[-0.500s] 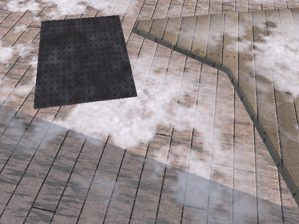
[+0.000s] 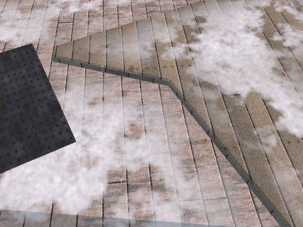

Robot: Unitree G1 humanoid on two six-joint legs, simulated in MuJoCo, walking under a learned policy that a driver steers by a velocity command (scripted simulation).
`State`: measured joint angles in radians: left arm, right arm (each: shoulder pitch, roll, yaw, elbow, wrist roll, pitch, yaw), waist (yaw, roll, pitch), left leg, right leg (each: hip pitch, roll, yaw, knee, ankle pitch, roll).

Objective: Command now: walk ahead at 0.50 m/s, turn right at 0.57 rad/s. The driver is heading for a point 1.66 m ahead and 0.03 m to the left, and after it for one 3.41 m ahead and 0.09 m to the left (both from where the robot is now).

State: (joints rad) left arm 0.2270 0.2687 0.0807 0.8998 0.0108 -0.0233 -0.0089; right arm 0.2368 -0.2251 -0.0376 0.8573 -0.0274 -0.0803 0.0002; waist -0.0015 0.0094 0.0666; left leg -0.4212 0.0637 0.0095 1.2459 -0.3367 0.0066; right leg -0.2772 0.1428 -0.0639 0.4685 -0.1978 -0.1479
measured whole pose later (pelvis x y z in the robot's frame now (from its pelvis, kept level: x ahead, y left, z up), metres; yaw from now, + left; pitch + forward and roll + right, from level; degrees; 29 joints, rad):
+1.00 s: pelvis +0.55 -0.02 +0.00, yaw -7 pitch +1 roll +1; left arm 0.09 0.23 0.03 0.83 0.03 -0.07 -0.01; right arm 0.40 -0.24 -0.03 0.97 -0.01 -0.07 0.01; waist -0.04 0.02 0.05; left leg -0.22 -0.02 0.01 1.00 -0.42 0.07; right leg -0.38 0.02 -0.09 0.54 -0.17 -0.08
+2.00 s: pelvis +1.08 -0.07 +0.01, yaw -7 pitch +1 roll +0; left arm 0.03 0.16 0.01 0.85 0.02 -0.03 -0.02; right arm 0.50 -0.17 -0.02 1.05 -0.02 -0.08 0.00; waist -0.05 0.01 0.03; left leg 0.11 -0.01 0.07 0.24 -0.35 0.04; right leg -0.64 -0.03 -0.13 0.84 -0.31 -0.10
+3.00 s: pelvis +1.56 -0.03 +0.06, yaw +20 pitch +0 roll +1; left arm 0.13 0.23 0.03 0.79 0.02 -0.01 0.00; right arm 0.31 -0.24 -0.05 0.87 -0.02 -0.04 -0.02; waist -0.04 -0.06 0.07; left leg -0.02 -0.15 -0.04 0.29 -0.26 0.12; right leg -0.60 -0.06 -0.04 0.71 -0.07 -0.01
